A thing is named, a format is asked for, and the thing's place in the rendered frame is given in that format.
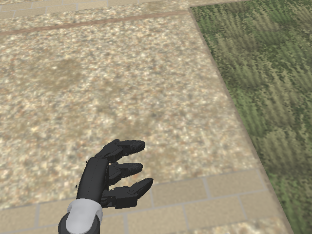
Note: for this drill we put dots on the left robot forearm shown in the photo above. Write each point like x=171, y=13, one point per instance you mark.
x=83, y=216

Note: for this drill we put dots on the robot left hand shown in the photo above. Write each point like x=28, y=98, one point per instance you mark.
x=99, y=175

